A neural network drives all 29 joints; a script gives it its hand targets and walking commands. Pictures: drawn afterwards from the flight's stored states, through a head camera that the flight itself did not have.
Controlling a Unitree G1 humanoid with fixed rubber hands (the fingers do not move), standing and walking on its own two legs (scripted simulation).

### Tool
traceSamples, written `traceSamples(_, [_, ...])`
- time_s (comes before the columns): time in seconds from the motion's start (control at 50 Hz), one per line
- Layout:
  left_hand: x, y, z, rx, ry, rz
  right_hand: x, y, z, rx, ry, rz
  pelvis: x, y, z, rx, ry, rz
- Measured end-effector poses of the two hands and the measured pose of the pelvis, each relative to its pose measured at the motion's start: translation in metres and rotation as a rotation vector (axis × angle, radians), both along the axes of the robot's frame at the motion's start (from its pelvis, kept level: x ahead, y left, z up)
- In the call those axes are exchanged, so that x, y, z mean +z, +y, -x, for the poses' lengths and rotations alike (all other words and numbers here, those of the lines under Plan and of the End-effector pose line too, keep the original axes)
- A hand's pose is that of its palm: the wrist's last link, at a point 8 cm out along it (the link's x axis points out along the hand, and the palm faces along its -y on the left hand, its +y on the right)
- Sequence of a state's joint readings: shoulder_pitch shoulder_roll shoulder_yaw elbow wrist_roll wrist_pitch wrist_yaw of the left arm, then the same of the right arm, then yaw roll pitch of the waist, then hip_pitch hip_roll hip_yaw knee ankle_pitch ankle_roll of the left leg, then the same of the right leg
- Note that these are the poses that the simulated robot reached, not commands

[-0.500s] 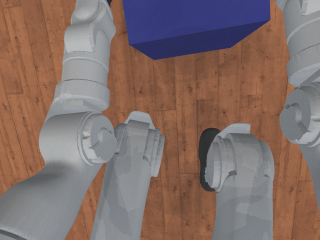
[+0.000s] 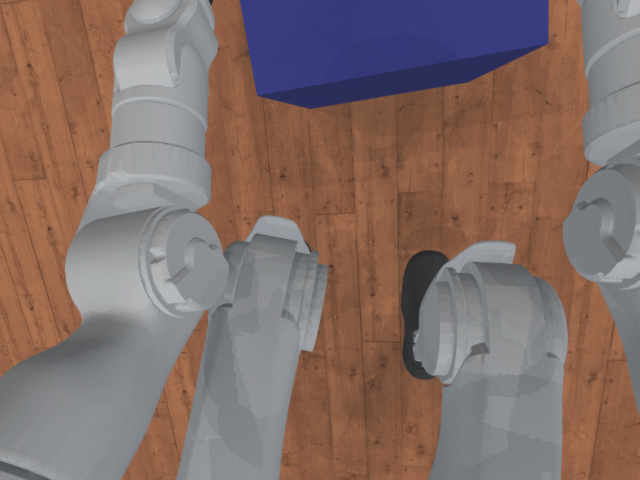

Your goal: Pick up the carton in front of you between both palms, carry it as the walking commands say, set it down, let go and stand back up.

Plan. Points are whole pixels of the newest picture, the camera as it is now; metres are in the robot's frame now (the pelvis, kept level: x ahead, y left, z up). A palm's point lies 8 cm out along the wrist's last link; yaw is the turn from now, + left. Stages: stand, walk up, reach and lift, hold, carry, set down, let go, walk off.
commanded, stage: set down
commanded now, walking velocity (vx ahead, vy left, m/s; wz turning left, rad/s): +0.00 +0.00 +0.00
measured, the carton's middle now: out of the picture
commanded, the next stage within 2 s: let go in 1.34 s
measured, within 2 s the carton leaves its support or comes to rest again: neither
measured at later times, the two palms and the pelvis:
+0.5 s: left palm out of the picture +0.55 +0.20 -0.12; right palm out of the picture +0.61 -0.17 -0.12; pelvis -0.01 +0.01 +0.01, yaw +1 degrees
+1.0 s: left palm out of the picture +0.54 +0.20 +0.04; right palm out of the picture +0.61 -0.19 +0.04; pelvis +0.00 +0.00 +0.14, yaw +1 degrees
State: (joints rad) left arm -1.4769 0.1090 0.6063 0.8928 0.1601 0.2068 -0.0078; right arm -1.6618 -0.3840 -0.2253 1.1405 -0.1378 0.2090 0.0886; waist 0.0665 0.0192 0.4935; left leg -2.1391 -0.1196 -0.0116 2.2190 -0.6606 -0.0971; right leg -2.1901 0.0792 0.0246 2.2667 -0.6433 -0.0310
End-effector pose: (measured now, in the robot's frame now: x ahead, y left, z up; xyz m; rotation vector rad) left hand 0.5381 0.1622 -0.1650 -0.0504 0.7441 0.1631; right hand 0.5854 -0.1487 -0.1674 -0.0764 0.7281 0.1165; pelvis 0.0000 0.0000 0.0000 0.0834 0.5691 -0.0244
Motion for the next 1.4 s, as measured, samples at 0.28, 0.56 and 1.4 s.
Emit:
traceSamples(0.28, [-0.017, 0.040, 0.006, 0.083, 0.009, -0.084, -0.019, -0.034, 0.000, -0.100, -0.019, 0.097, -0.006, 0.005, 0.001, 0.020, 0.002, 0.011])
traceSamples(0.56, [0.072, 0.035, -0.007, 0.109, -0.091, -0.068, 0.078, -0.017, -0.023, -0.075, -0.097, 0.076, 0.026, 0.006, 0.007, 0.034, 0.051, 0.020])
traceSamples(1.4, [0.326, 0.038, 0.000, 0.093, -0.096, -0.095, 0.332, -0.046, -0.019, -0.066, -0.071, 0.079, 0.257, 0.001, -0.024, 0.011, 0.244, 0.026])
